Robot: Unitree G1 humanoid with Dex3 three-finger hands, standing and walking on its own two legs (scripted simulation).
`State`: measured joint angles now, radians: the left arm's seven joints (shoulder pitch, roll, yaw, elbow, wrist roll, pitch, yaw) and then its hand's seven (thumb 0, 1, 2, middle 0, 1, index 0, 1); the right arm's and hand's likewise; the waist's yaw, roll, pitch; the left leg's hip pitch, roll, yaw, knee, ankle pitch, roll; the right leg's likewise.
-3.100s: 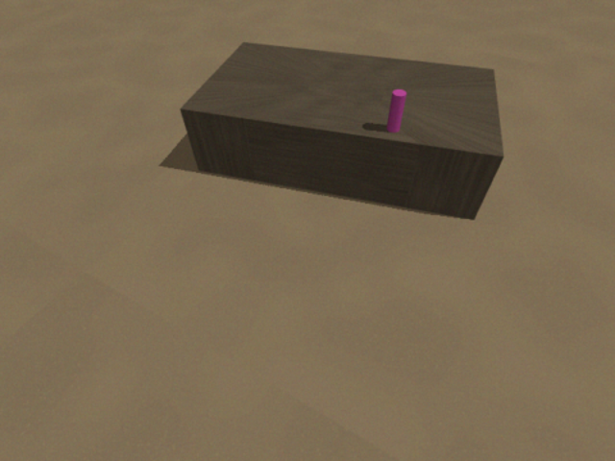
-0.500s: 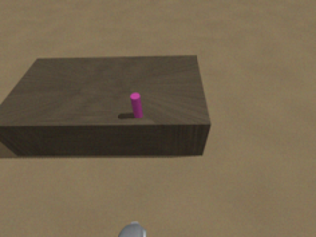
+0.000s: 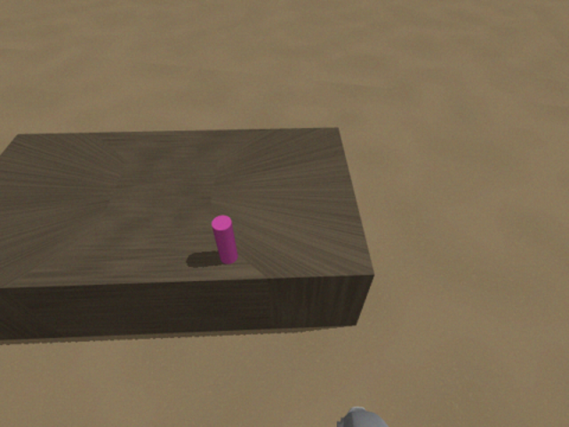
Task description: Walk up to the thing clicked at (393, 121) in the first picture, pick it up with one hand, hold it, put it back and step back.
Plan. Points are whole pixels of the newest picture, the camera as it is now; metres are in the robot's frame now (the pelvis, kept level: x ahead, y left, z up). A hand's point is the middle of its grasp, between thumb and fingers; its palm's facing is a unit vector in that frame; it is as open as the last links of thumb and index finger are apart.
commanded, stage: walk up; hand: left
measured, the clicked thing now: (225, 240) +0.67 +0.18 -0.33
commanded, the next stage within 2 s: none
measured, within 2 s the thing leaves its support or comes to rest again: neither
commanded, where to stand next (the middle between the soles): +0.27 +0.00 m, yaw +2 degrees
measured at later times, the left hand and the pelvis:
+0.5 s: hand out of the picture +0.17 +0.24 -0.14, palm faces +0.04 -0.92 -0.39, open 7.4 cm; pelvis +0.14 -0.03 +0.00, yaw +3 degrees
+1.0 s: hand (128, 424) +0.18 +0.26 -0.15, palm faces +0.03 -0.91 -0.42, open 7.4 cm; pelvis +0.18 -0.02 -0.01, yaw +2 degrees
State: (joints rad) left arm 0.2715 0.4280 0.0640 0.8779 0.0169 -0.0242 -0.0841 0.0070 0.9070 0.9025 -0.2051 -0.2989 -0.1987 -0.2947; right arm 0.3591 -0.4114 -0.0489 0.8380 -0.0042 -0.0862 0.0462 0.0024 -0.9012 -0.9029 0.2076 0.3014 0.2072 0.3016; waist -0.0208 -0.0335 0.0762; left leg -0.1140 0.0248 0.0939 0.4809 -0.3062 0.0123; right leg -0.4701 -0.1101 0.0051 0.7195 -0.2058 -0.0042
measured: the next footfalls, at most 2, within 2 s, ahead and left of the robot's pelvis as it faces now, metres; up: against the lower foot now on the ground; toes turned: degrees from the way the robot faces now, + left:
right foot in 0.08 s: +0.17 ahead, -0.15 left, +0.00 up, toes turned -3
left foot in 0.54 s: +0.27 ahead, +0.11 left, +0.00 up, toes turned +3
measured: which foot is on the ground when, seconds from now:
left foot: down 0.00-0.12, up 0.14-0.52, down 0.54-1.00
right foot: up 0.00-0.06, down 0.08-0.58, up 0.60-0.84, down 0.86-1.00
